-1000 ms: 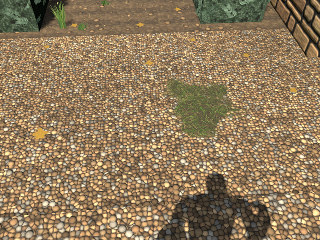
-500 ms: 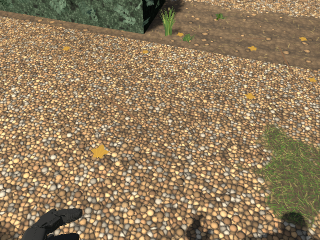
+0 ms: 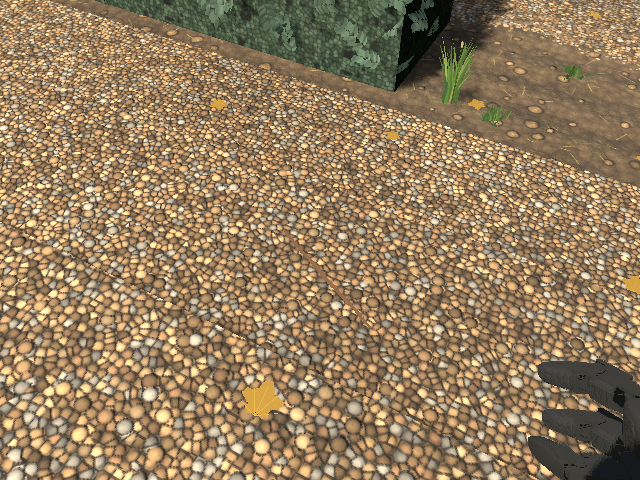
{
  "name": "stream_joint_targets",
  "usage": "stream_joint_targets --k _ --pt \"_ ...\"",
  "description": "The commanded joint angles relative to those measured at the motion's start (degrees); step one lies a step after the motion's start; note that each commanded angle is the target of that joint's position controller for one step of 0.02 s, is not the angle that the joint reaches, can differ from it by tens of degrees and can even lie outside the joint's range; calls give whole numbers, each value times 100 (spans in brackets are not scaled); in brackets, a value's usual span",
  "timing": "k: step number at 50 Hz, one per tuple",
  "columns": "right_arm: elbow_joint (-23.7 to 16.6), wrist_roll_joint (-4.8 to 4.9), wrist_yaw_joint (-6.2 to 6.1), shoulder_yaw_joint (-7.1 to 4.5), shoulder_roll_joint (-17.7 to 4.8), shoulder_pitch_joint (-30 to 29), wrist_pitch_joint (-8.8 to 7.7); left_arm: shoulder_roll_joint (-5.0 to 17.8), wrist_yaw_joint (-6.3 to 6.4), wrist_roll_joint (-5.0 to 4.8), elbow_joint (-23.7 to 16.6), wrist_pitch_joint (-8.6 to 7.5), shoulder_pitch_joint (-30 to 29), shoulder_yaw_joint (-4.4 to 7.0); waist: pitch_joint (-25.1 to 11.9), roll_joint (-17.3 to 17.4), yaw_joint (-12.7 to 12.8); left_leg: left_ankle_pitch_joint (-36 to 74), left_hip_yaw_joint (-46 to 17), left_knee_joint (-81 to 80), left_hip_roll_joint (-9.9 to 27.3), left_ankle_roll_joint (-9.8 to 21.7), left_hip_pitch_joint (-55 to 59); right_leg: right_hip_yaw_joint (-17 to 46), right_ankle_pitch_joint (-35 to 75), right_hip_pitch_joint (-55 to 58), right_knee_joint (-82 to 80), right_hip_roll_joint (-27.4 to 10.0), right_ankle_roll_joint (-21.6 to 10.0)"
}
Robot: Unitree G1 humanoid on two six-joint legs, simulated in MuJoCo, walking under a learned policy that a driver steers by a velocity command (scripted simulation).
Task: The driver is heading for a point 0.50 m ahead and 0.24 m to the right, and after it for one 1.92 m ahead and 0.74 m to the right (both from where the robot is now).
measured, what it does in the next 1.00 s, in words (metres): goes down, turning right: right foot, then left foot 0.17 m lower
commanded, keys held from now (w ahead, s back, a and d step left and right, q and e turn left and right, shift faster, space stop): w+e+shift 0.44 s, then e+shift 0.24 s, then q+shift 0.32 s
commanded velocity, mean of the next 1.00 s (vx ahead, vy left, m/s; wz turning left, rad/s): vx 0.65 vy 0.00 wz -0.62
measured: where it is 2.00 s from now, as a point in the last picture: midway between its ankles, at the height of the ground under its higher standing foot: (456, 364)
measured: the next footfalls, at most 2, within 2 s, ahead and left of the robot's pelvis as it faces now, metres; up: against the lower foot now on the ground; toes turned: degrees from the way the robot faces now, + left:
right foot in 0.40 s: +0.52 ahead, -0.12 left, +0.00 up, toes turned -24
left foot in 0.90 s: +0.92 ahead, -0.20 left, -0.16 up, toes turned -49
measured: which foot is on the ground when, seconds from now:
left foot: down 0.00-0.40, up 0.42-0.88, down 0.90-1.00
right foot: down 0.00-0.00, up 0.02-0.38, down 0.40-0.90, up 0.92-1.00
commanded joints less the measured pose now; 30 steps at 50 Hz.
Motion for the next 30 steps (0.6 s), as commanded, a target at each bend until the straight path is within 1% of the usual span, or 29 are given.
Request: stream_joint_targets --k 1,2,3,4,5,6,7,8,9,11,12,13,14,15,16,17,18,19,20,21,22,23,24,25,26,27,28,29,30 --pt "1127 -442 -137 -419 -1252 3736 160 -176 -83 178 -679 -338 -699 -68 -847 1818 -1761 3179 50 2390 554 -756 5218 440 38 -5098 4309 246 -422" --pt "1171 -498 -128 -615 -1657 3653 293 -260 -35 -223 -805 -509 320 -102 -1742 3507 -1183 2795 -1601 1339 1272 -370 5211 302 660 -5397 4954 159 -332" --pt "1331 -393 -107 -691 -1615 3296 362 -9 46 -490 -1041 -519 -111 -37 -1661 2385 -1025 -1429 -3062 -377 1937 701 4342 -313 2082 -5689 4119 58 -211" --pt "1344 -369 -118 -456 -683 2755 301 240 238 -359 -943 -385 -1076 38 -697 386 -1175 -3417 -2998 -1032 1833 786 3146 -525 2975 -5606 3940 -286 -328" --pt "1486 -326 -117 -360 -606 2278 180 70 281 -296 -1150 -287 -1322 -23 -174 612 -884 -2861 -3512 -885 2211 885 2352 -380 3298 -5794 4172 -447 -350" --pt "1648 -226 -148 -236 -128 1812 95 -3 241 -141 -1091 -98 -1319 -42 535 137 -609 -1597 -2517 -509 1953 701 1429 -360 3578 -5591 3535 -651 -337" --pt "1831 -190 -218 -146 146 1695 80 -92 128 -28 -1127 -15 -1487 -39 827 310 -427 -1102 -1367 -257 1567 515 783 -284 3630 -5266 2833 -759 -301" --pt "1872 -267 -288 -97 195 1522 106 -57 81 -86 -1241 83 -1848 4 847 404 -449 -1616 -831 -493 1451 497 523 -268 3370 -5067 2303 -837 -271" --pt "1890 -255 -370 -72 218 1530 75 -3 29 -63 -1406 102 -2145 2 993 404 -500 -1136 -560 -621 1437 418 531 -247 3552 -5136 1849 -821 -265" --pt "1981 -298 -534 -86 -3 1750 63 -76 -103 33 -1687 126 -2464 -65 1020 358 -517 -235 25 -666 1411 424 912 -384 3872 -5361 1177 -667 -316" --pt "2051 -363 -632 -84 -28 1908 124 0 -130 65 -1745 172 -2682 -51 849 69 -599 -123 456 -890 1133 348 1322 -644 3957 -5398 1137 -477 -413" --pt "2061 -305 -699 -161 -398 2005 156 -118 -240 21 -1987 155 -2861 -135 1089 239 -551 748 708 -911 1334 275 1387 -803 3904 -5487 604 -566 -533" --pt "2065 -266 -750 -178 -466 2138 215 -38 -378 32 -2062 110 -3089 -148 1238 -133 -646 1294 1117 -917 1190 140 1522 -1253 3904 -5344 34 -449 -627" --pt "2075 -253 -782 -178 -535 2247 268 44 -489 26 -2110 47 -3271 -126 1209 -290 -672 1696 1542 -870 902 -4 1556 -1745 4114 -4740 -657 -245 -787" --pt "2018 -269 -826 -223 -795 2343 291 196 -549 14 -2119 8 -3399 -51 941 -423 -632 2760 1778 -758 737 -57 1452 -2276 4245 -3694 -1054 160 -920" --pt "1919 -233 -892 -310 -1104 2424 279 507 -624 -13 -2108 -27 -3402 72 845 -331 -554 3987 1803 -433 781 -68 1328 -2613 4342 -2862 -1382 520 -946" --pt "1841 -254 -949 -349 -1309 2567 305 736 -634 -44 -1933 -5 -2868 217 327 -34 -269 5778 1862 477 785 -67 1488 -2735 4164 -1879 -1190 909 -1021" --pt "1717 -304 -939 -441 -1662 2134 300 1032 -609 -116 -1632 39 -1359 406 -284 543 664 6202 1649 2058 949 -27 677 -2354 3885 109 -1037 929 -1206" --pt "1531 -241 -832 -409 -1458 1568 217 1495 -484 -193 -1121 98 86 603 -623 -64 1250 2517 1539 4337 286 -162 -607 -1487 4652 2204 -1752 568 -1467" --pt "1319 -395 -705 -169 -473 1718 90 1578 -358 -69 -991 128 -186 495 -327 -1973 503 -4286 1228 7161 -966 -135 -1730 -30 4075 2130 -2348 265 -1734" --pt "768 -127 -589 -48 -244 2354 -173 1482 -312 152 -1435 -49 -809 306 -1440 -2765 -397 -4648 -252 7377 -1040 108 -3062 3171 2194 2812 -3755 -924 -2842" --pt "670 -15 -561 -170 -804 1545 -302 1201 -273 188 -1462 -169 -707 327 -930 -1553 -17 -3977 -477 6604 -966 375 -3036 3903 1889 2101 -4958 -1042 -2610" --pt "604 73 -601 -216 -742 1278 -286 1215 -320 234 -1470 -316 -1312 315 231 -598 -577 -3600 -386 5801 -872 393 -2891 3455 2946 711 -5040 -964 -2420" --pt "755 -53 -656 -229 -684 1466 -162 1263 -382 216 -1615 -396 -1992 331 494 144 -1035 -3400 -434 5361 -683 246 -2135 2766 4271 -472 -4709 -728 -2266" --pt "894 -114 -648 -265 -677 1847 -5 1194 -402 210 -1739 -429 -2346 322 345 113 -1299 -3428 -446 5075 -559 62 -1519 2152 5454 -1116 -4492 -556 -2241" --pt "940 -199 -628 -313 -787 1937 146 1048 -376 158 -1769 -432 -2538 271 294 106 -1408 -3428 -431 4538 -411 -88 -1085 1638 6150 -1571 -4496 -355 -2130" --pt "818 -265 -651 -361 -853 1739 224 939 -320 34 -1769 -411 -2685 225 324 60 -1436 -3358 -274 3658 -369 -184 -728 1143 6511 -2042 -4508 -100 -1972" --pt "577 -337 -680 -355 -782 1163 241 932 -186 -36 -1750 -334 -2730 207 380 95 -1343 -3099 -29 2869 -475 -238 -486 789 7258 -2403 -4377 181 -1823" --pt "466 -464 -641 -242 -335 901 275 1069 -54 -13 -1648 -185 -2646 273 90 -17 -1310 -2431 294 2647 -727 -283 -180 438 8295 -2526 -3967 404 -1700"
Keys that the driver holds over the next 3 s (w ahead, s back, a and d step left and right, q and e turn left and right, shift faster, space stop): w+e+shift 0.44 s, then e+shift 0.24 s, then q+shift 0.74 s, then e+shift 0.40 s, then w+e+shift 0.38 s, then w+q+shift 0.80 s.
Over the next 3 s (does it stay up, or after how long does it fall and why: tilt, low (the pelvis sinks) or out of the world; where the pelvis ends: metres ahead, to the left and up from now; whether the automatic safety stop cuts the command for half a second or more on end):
stays up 1.50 -0.78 -0.37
